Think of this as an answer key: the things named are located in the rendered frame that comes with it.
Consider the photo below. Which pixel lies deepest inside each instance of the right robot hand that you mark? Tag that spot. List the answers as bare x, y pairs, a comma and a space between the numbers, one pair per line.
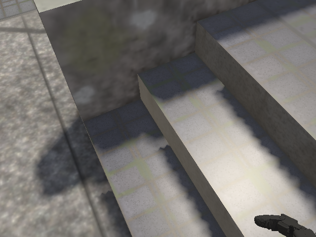
284, 224

